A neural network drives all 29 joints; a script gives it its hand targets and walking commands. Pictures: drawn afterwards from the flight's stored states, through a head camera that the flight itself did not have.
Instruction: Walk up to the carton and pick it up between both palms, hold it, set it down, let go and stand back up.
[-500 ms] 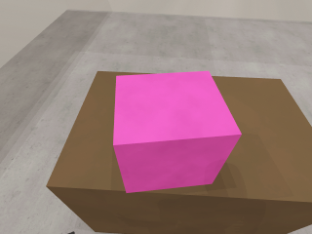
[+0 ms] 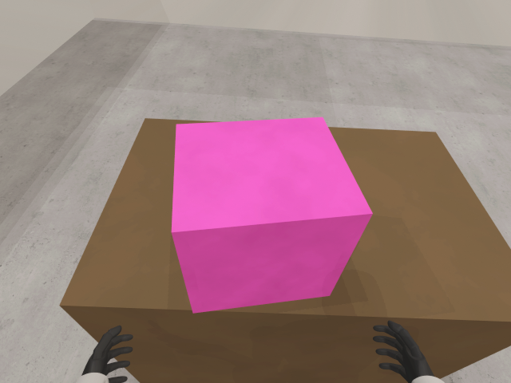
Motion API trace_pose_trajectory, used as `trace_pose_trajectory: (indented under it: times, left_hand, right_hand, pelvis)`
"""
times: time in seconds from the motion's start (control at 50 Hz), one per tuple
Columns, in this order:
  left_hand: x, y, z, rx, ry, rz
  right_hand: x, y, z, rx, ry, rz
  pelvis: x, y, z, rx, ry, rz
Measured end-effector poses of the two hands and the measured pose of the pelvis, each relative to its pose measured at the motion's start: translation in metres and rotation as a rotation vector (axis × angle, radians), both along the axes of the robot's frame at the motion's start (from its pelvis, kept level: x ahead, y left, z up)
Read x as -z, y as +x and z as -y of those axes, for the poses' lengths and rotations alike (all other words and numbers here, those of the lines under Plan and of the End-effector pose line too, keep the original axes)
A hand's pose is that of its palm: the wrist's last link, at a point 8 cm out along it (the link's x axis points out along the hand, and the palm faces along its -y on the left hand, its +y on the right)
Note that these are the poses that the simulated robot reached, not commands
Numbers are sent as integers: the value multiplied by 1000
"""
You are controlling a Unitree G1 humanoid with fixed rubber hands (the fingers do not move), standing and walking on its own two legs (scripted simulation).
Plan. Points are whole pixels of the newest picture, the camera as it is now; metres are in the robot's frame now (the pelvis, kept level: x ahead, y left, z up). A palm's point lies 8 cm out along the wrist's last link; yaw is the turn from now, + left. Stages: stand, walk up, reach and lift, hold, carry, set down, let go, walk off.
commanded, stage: reach and lift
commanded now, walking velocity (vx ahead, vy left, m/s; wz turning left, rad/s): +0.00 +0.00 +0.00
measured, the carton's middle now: (257, 215) +0.39 +0.01 +0.03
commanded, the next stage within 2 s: none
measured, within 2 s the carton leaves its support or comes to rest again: neither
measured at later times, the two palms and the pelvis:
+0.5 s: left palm (101, 362) +0.16 +0.24 -0.05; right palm (422, 364) +0.16 -0.24 -0.04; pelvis +0.01 +0.01 +0.01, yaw -1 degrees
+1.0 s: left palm (100, 335) +0.19 +0.24 -0.01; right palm (425, 347) +0.18 -0.24 -0.01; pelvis +0.02 +0.03 +0.01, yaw -2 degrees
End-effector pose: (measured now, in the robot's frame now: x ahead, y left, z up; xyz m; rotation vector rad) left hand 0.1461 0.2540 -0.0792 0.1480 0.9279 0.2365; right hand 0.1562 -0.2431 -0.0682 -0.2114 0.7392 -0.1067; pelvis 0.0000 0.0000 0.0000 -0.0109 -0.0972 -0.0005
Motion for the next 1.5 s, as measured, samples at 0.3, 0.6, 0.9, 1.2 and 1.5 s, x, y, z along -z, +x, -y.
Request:
trace_pose_trajectory:
  times: [0.3,0.6,0.9,1.2,1.5]
  left_hand:
    - [-28,8,1,10,24,191]
    - [-33,19,18,6,-25,339]
    - [-61,30,13,-4,0,499]
    - [-83,60,29,0,-22,648]
    - [-114,86,21,-24,-12,653]
  right_hand:
    - [-4,0,-11,-24,70,67]
    - [-37,14,-2,-50,66,190]
    - [-53,19,-6,-30,140,326]
    - [-74,32,6,-42,165,439]
    - [-114,82,9,-76,179,494]
  pelvis:
    - [-4,1,-4,5,1,-56]
    - [-6,8,-11,18,-4,-49]
    - [-6,16,-24,21,-13,-17]
    - [-4,12,-23,38,-5,-25]
    - [-7,7,-13,31,0,-18]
